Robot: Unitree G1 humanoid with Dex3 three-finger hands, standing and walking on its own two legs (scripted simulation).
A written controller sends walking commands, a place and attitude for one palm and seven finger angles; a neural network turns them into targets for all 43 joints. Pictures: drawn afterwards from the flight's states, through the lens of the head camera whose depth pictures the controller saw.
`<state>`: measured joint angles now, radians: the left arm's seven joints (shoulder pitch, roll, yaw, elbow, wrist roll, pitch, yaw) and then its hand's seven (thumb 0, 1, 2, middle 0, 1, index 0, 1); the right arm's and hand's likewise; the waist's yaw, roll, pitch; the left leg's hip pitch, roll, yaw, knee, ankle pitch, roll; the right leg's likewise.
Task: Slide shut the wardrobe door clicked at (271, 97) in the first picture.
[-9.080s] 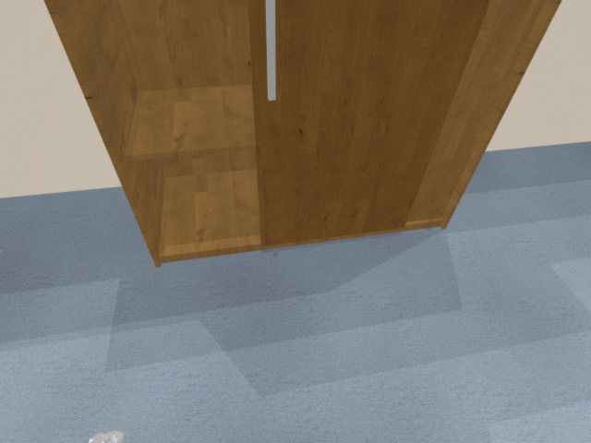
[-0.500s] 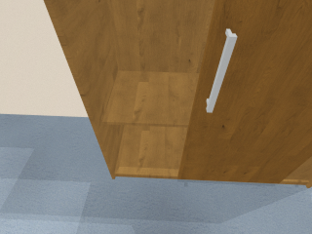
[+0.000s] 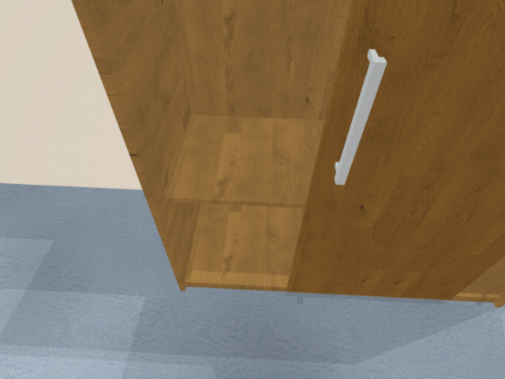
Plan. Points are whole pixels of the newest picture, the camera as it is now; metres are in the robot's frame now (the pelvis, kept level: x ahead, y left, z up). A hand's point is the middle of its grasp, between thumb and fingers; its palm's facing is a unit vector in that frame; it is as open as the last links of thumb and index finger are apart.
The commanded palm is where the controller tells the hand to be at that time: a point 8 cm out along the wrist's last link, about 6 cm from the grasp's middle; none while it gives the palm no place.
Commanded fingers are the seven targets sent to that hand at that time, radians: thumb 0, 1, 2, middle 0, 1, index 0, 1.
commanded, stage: look again from close up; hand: right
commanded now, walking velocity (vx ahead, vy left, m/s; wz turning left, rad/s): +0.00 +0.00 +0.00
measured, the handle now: (354, 125) +0.55 -0.17 +0.12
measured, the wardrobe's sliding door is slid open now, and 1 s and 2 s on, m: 0.43 0.43 0.43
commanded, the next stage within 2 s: shuffle to correct the standing spot in 0.34 s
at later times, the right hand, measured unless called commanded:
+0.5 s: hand out of the picture -0.03 -0.14 -0.18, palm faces +0.08 +0.99 -0.13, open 7.4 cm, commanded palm none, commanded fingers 0.00 -0.90 -0.90 0.20 0.30 0.20 0.30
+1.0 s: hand out of the picture +0.10 -0.20 -0.18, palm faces +0.02 +0.98 -0.18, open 7.3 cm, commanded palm none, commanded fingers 0.00 -0.90 -0.90 0.20 0.30 0.20 0.30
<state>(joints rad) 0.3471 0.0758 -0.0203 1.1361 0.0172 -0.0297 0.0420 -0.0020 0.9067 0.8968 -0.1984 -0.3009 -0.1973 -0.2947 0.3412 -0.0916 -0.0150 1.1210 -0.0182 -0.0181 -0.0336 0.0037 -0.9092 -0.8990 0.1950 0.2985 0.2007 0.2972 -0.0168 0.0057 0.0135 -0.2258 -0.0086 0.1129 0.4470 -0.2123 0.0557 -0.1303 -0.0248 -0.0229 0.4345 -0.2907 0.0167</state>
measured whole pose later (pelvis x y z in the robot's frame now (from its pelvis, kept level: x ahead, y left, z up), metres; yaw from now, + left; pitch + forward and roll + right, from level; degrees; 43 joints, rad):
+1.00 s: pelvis +0.09 -0.03 +0.00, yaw +1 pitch +1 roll +0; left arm 0.49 0.05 -0.01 1.16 0.03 -0.07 0.04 0.00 0.91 0.90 -0.20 -0.30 -0.20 -0.29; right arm 0.27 -0.16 -0.07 1.06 -0.03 0.00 -0.01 0.03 -0.95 -0.90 0.19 0.30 0.20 0.30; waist 0.02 0.03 0.04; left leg -0.51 0.06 0.08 0.82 -0.32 0.05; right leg -0.02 0.02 -0.11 0.33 -0.34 -0.04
